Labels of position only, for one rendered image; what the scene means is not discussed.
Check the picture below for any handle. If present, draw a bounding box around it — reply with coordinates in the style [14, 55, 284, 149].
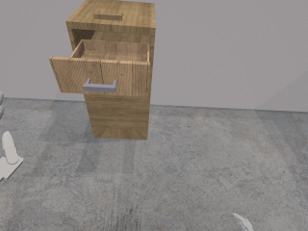
[93, 13, 122, 21]
[83, 78, 117, 92]

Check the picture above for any cabinet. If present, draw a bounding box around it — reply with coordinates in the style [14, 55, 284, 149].
[65, 0, 156, 140]

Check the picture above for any drawer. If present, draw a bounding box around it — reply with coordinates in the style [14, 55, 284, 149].
[49, 39, 150, 97]

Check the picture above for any robot left hand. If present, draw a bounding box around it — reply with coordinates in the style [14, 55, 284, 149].
[0, 90, 24, 182]

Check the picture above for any robot right hand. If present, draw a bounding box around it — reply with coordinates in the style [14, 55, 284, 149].
[232, 213, 254, 231]

